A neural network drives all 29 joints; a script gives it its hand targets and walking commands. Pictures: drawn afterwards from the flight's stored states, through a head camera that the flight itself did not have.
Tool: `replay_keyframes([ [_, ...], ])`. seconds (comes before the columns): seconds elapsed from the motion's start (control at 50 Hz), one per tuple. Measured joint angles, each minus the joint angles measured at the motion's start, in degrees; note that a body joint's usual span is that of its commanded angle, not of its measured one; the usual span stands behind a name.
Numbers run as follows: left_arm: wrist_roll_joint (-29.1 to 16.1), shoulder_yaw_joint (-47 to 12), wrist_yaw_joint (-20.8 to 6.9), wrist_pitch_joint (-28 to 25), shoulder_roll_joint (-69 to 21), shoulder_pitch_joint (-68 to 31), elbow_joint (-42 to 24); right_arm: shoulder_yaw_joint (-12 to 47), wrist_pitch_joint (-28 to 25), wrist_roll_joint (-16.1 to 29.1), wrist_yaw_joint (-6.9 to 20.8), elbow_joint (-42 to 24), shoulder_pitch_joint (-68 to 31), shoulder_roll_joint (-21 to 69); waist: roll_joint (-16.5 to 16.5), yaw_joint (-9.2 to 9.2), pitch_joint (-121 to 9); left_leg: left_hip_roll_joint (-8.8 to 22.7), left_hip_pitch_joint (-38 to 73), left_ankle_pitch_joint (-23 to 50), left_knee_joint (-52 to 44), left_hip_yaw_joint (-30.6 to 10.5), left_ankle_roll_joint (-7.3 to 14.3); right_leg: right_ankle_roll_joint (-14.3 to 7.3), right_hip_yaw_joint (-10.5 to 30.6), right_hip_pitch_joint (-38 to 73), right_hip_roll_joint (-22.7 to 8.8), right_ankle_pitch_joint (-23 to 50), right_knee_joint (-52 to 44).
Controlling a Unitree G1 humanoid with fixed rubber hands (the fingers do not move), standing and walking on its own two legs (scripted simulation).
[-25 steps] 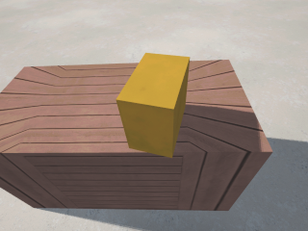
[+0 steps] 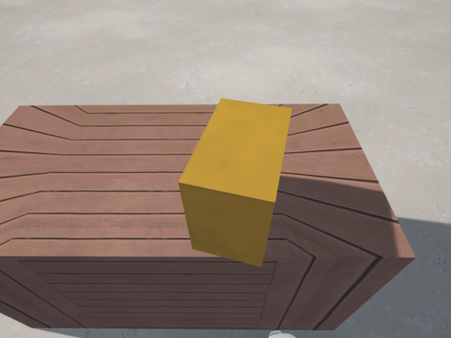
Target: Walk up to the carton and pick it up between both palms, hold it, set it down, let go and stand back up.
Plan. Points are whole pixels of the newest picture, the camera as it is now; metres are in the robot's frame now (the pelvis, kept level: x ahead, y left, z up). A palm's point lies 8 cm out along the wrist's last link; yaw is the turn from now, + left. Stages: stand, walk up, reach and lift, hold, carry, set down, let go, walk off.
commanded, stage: walk up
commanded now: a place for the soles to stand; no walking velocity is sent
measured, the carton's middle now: (240, 180) +0.45 -0.02 +0.01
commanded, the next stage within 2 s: reach and lift in 1.44 s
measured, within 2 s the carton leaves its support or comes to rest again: neither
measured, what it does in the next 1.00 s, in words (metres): steps on the spot: right foot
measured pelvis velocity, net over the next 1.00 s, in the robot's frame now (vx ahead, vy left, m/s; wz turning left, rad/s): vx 0.02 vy -0.02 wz -0.03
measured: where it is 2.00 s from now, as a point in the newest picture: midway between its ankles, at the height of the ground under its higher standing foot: outside the picture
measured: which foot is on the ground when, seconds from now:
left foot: down 0.00-1.00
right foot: up 0.00-0.02, down 0.04-1.00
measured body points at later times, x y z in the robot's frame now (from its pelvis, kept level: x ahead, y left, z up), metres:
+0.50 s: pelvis +0.02 -0.01 -0.01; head +0.03 +0.00 +0.44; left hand +0.11 +0.29 -0.13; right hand +0.08 -0.34 -0.11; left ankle +0.01 +0.10 -0.72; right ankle +0.08 -0.15 -0.72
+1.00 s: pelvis +0.02 -0.02 -0.01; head +0.03 -0.02 +0.44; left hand +0.11 +0.28 -0.13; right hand +0.11 -0.35 -0.11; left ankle +0.01 +0.10 -0.72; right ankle +0.08 -0.15 -0.72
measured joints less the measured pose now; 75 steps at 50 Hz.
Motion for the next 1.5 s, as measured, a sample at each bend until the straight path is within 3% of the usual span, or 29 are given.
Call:
replay_keyframes([
  [0.06, 0.00, 0.01, 0.20, -0.68, -0.29, -0.18, -0.25, -0.01, 0.14, 0.00, -0.09, 0.03, -1.81, -0.04, 0.59, 0.24, 0.83, 0.82, -0.32, -3.32, 5.06, -0.07, -0.83, -0.29, -0.35, 4.32, 0.64, 4.12, -7.25],
  [0.16, 0.00, 0.00, 0.36, -0.64, -2.43, -0.60, -0.28, -0.01, 1.23, 0.00, -0.19, -0.01, -7.45, -0.01, 2.53, 0.38, 2.24, 2.33, -3.80, -7.91, 14.94, -0.06, -0.82, -0.12, -0.42, 4.87, 2.51, 2.59, -4.92],
  [0.24, 0.00, 0.00, 0.36, -0.20, -3.09, -0.93, -0.52, 0.00, 1.23, 0.00, -0.18, -0.02, -9.30, -0.03, 2.79, 0.42, 1.84, 3.10, -3.99, -7.97, 10.73, -0.13, -0.81, -0.12, -0.47, 4.04, 2.68, 2.75, -4.92],
  [0.28, 0.00, 0.01, 0.37, 0.54, -3.22, -1.63, -0.26, 0.01, 1.23, 0.00, -0.18, 0.02, -8.99, -0.01, 2.39, 0.47, 1.99, 2.66, -3.81, -2.99, 7.63, -0.04, -0.86, -0.06, -0.40, 3.77, 2.13, 2.45, -4.90],
  [0.36, 0.00, 0.02, 0.37, 1.41, -2.95, -1.67, 1.64, 0.00, 1.23, 0.00, -0.18, 0.02, -7.32, 0.01, 2.37, 0.58, 0.57, 3.04, -3.80, -1.50, 6.09, -0.08, -0.96, -0.06, -0.34, 3.95, 2.49, -4.94, -4.62],
  [0.44, 0.00, 0.02, 0.37, 1.05, -1.36, -1.67, 2.20, 0.00, 1.23, 0.00, -0.19, 0.01, -7.54, 0.01, 0.88, 0.69, 0.65, 2.50, -3.79, -1.73, 5.95, 0.05, -1.29, 0.27, -0.33, 6.07, 1.03, 3.48, -6.62],
  [0.76, 0.00, 0.01, 0.37, 0.47, -1.37, -2.02, 2.85, 0.00, 1.23, 0.00, -0.19, 0.01, -13.06, 0.01, 1.37, 1.14, 0.70, 4.33, -3.79, -1.79, 5.77, 0.06, -2.47, 0.59, -0.51, 5.79, 2.75, 0.99, -6.54],
  [1.46, 0.00, 0.01, 0.13, 0.43, -1.52, -2.23, 3.34, 0.00, 1.23, 0.00, -0.19, 0.02, -13.18, 0.01, 1.40, 1.27, 0.70, 4.72, -3.78, -1.50, 5.18, 0.07, -3.05, 0.15, -0.51, 5.44, 3.17, 1.11, -6.54],
  [1.5, 0.01, 0.00, 0.77, 8.67, -1.67, -2.67, -1.97, -0.69, -2.11, -0.25, 0.45, 2.03, -14.08, 0.25, 1.23, 1.33, 1.21, 4.35, -4.30, -1.63, 5.81, 0.08, -3.21, 0.13, -0.50, 4.70, 2.80, 0.57, -5.34],
])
